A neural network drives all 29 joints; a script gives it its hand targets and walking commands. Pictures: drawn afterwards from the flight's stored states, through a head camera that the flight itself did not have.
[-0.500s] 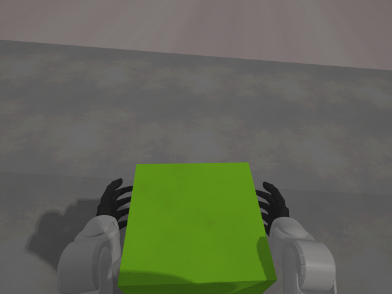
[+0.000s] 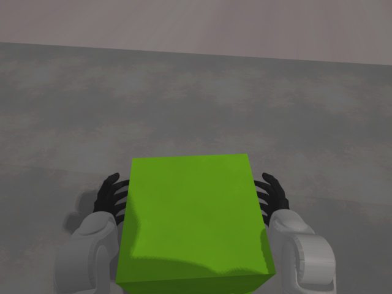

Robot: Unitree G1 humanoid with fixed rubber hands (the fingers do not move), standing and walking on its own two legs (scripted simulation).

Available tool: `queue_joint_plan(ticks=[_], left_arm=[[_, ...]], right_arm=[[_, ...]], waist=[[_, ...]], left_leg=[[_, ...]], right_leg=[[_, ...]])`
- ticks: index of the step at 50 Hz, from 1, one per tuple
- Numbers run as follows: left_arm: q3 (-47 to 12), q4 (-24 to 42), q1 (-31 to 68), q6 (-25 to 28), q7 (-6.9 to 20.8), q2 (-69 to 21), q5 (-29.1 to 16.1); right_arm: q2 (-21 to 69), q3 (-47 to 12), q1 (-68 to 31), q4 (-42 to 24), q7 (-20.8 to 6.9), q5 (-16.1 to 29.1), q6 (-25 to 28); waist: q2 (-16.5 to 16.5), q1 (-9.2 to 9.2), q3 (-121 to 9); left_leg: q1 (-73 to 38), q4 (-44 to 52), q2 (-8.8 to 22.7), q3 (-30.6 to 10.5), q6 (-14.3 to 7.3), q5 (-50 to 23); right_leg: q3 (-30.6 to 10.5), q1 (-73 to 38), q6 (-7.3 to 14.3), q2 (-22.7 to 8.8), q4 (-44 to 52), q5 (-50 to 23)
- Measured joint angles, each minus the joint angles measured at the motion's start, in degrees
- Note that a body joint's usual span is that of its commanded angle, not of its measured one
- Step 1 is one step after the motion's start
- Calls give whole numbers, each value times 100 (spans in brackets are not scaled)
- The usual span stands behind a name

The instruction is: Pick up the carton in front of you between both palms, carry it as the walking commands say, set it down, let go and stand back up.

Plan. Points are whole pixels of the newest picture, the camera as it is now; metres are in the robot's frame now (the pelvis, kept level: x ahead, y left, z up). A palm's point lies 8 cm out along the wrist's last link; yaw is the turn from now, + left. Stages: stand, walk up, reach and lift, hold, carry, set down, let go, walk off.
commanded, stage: carry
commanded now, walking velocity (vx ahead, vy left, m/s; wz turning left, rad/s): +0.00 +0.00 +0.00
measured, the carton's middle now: (193, 234) +0.25 +0.01 +0.01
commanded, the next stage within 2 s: hold in 1.96 s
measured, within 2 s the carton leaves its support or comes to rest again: neither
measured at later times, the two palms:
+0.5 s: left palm (125, 142) +0.43 +0.15 +0.08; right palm (261, 148) +0.41 -0.15 +0.08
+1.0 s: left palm (137, 158) +0.42 +0.13 +0.04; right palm (267, 164) +0.39 -0.16 +0.04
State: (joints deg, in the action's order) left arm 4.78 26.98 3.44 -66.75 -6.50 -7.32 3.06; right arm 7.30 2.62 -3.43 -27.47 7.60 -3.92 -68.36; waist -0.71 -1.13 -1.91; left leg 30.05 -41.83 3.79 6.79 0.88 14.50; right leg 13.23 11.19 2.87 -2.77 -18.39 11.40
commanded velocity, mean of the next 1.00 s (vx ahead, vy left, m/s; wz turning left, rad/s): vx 0.00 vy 0.00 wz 0.00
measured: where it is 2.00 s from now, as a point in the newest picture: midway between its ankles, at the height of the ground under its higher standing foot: outside the picture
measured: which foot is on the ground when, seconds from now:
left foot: up 0.00-0.10, down 0.12-1.00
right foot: down 0.00-1.00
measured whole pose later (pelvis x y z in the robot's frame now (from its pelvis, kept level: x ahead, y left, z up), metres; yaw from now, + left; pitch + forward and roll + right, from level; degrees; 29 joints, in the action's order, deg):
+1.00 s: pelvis +0.14 +0.00 -0.02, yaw -3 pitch +2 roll +1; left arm 6.2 9.1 6.5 -57.6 -3.2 -7.4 8.8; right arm 7.3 4.2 -5.5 -10.0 3.9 -8.4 -58.6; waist 0.8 0.3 -5.2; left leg 19.9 -32.7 4.3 12.1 -0.8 14.3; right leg 8.0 5.4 0.2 -2.7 -29.3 25.8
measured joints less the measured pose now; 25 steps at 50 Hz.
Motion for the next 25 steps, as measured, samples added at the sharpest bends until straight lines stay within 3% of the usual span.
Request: queue_joint_plan(ticks=[6,8,10,12,15,25], left_arm=[[-96,310,8,-104,1,2,13],[-12,241,117,-210,0,4,28],[64,126,198,-321,0,1,73],[89,22,244,-398,1,-1,116],[78,-78,275,-413,2,-7,147],[34,-96,219,-277,3,-4,120]], right_arm=[[-1,14,56,-375,0,31,-97],[0,5,-26,-225,0,23,-112],[4,29,-143,2,-1,33,-160],[8,67,-197,153,-1,48,-201],[7,110,-201,240,-3,63,-199],[4,112,-142,187,-4,63,-122]], waist=[[-44,82,-132],[197,99,-232],[331,106,-287],[344,110,-314],[338,122,-330],[163,164,-423]], left_leg=[[-616,1725,-64,395,-27,-1606],[-780,1602,-184,528,-349,-984],[-844,1488,-229,603,-484,-608],[-923,1517,-205,625,-385,-565],[-1009,1483,-212,641,-415,-377],[-948,1105,-103,593,-340,-143]], right_leg=[[-97,-587,-279,33,-542,897],[-217,-513,-403,-153,-1066,1156],[-415,-390,-479,-223,-1420,1316],[-553,-351,-523,-184,-1207,1329],[-577,-473,-507,-186,-723,1092],[-563,-474,-543,-132,-952,1086]])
